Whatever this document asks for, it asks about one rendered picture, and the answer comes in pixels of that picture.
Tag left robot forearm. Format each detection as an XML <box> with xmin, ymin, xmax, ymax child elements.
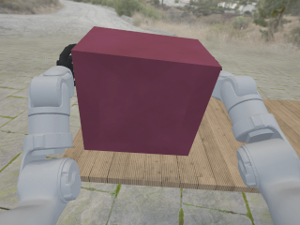
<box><xmin>17</xmin><ymin>66</ymin><xmax>75</xmax><ymax>199</ymax></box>

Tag robot right upper arm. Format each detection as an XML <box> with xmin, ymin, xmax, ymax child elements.
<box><xmin>236</xmin><ymin>137</ymin><xmax>300</xmax><ymax>225</ymax></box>

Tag right robot forearm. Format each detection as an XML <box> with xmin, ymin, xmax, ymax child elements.
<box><xmin>211</xmin><ymin>70</ymin><xmax>300</xmax><ymax>171</ymax></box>

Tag left robot hand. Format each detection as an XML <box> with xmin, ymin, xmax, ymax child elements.
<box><xmin>56</xmin><ymin>43</ymin><xmax>77</xmax><ymax>86</ymax></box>

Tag table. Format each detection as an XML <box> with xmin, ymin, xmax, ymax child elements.
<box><xmin>61</xmin><ymin>97</ymin><xmax>300</xmax><ymax>194</ymax></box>

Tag carton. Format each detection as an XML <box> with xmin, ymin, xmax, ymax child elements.
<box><xmin>70</xmin><ymin>26</ymin><xmax>222</xmax><ymax>156</ymax></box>

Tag robot left upper arm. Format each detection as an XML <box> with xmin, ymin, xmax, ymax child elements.
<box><xmin>0</xmin><ymin>157</ymin><xmax>82</xmax><ymax>225</ymax></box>

